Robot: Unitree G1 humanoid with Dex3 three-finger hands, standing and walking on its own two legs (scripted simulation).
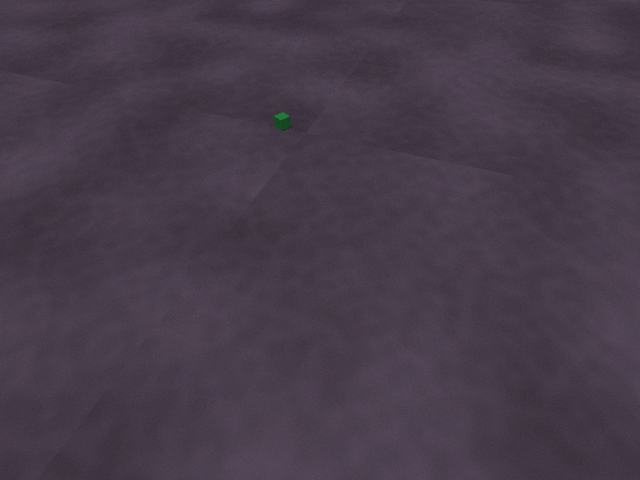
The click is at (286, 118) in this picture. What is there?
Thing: cube
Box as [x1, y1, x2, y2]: [274, 112, 290, 130]
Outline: 283,112 274,116 275,126 281,130 290,126 289,116
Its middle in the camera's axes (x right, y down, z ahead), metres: -0.21 -0.73 +2.36
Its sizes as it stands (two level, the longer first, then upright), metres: 0.070 0.070 0.070
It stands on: the floor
